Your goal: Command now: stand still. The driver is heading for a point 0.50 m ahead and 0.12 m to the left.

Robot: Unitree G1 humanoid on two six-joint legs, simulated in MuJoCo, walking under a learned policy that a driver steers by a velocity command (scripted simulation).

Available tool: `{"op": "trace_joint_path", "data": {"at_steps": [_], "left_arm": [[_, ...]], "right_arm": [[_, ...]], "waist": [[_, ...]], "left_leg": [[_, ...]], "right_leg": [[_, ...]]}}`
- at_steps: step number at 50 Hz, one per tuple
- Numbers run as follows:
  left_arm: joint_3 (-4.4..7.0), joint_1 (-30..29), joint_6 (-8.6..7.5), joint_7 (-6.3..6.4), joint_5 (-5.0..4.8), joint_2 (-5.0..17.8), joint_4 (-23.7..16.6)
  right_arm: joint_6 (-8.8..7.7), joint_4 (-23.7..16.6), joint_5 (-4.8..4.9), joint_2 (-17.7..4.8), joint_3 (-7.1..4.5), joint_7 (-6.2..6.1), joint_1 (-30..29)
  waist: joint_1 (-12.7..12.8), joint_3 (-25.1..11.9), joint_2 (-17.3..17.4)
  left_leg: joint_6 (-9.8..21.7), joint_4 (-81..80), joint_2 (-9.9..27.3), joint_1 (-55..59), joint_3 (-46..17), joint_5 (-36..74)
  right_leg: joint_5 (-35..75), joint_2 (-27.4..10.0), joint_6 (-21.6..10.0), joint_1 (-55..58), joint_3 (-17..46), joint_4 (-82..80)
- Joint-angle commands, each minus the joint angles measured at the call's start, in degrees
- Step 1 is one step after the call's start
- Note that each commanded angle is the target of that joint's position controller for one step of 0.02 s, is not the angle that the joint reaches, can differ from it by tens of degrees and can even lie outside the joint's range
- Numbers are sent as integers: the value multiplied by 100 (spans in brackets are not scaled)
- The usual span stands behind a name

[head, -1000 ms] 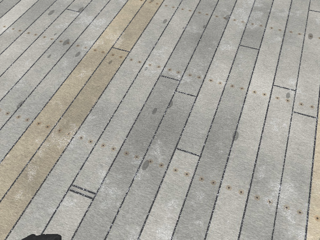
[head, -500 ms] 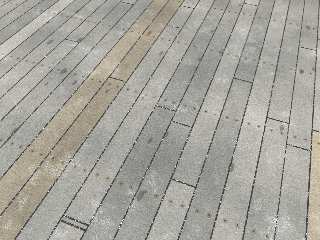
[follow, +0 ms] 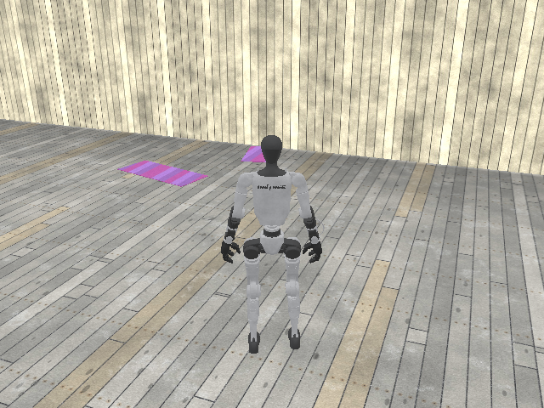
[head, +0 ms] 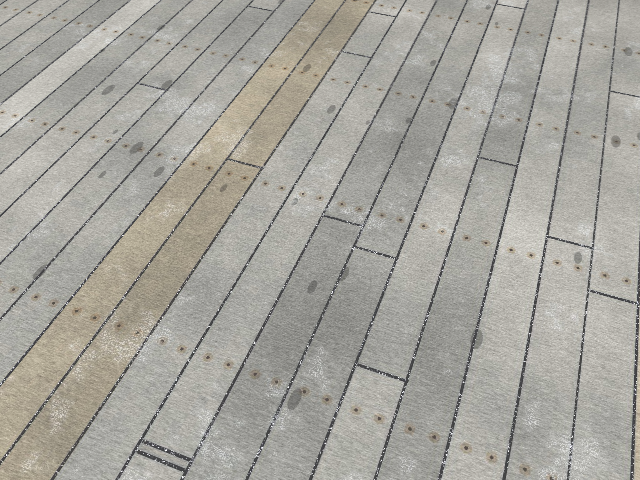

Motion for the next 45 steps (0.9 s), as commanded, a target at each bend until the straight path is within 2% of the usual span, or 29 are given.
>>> {"op": "trace_joint_path", "data": {"at_steps": [1, 20, 45], "left_arm": [[98, 15, -43, 26, -2, 646, -61], [-3, 159, -46, 41, -12, 528, 451], [-80, 549, -53, 69, -27, 354, 616]], "right_arm": [[-40, -125, 2, -638, -106, -26, 110], [-32, 115, 9, -515, -61, -72, 563], [-37, 206, 30, -301, -50, -93, 1052]], "waist": [[2, -153, 75], [14, -19, 38], [20, 88, 37]], "left_leg": [[79, -564, 277, -388, -271, 1021], [98, -631, 213, -446, -254, 791], [114, -610, 175, -481, -239, 818]], "right_leg": [[1088, -104, -158, 374, 88, -237], [843, -79, -124, 234, 5, -307], [773, -62, -112, 118, -33, -290]]}}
